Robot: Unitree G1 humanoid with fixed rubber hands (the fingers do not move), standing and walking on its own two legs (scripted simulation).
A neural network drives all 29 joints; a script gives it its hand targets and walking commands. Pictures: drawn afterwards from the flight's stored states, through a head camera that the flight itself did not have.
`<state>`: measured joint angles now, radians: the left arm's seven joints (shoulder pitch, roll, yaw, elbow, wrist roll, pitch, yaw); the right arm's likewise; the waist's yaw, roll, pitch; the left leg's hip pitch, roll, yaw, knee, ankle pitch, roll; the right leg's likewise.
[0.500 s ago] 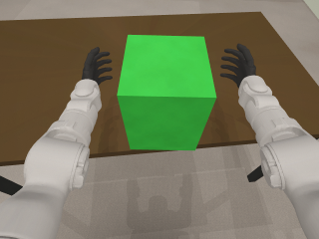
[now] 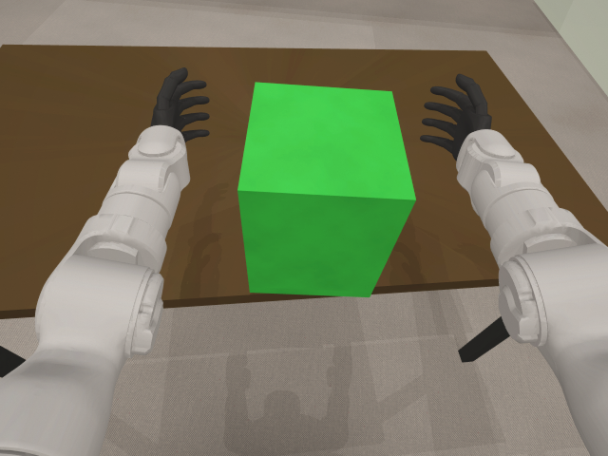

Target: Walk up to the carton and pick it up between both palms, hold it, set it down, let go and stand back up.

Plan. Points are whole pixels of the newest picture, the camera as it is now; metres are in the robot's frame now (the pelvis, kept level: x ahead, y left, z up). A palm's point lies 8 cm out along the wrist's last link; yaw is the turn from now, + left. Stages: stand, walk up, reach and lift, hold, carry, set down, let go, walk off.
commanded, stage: set down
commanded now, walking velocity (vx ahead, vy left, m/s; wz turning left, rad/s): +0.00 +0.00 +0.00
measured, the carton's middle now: (316, 197) +0.49 +0.02 +0.03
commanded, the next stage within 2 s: none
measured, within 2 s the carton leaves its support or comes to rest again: neither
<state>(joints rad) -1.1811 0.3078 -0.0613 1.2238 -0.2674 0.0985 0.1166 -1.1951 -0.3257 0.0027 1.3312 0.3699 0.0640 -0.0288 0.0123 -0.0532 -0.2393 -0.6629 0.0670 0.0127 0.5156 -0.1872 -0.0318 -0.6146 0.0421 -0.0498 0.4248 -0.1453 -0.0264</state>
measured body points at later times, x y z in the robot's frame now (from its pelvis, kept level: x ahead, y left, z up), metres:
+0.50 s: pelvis +0.00 -0.01 +0.01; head +0.04 +0.00 +0.46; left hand +0.42 +0.22 +0.11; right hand +0.45 -0.17 +0.11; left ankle +0.02 +0.13 -0.73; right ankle +0.02 -0.10 -0.73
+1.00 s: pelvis +0.01 +0.00 +0.01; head +0.02 +0.01 +0.46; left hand +0.36 +0.21 +0.06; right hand +0.38 -0.19 +0.07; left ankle +0.02 +0.13 -0.73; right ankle +0.02 -0.10 -0.73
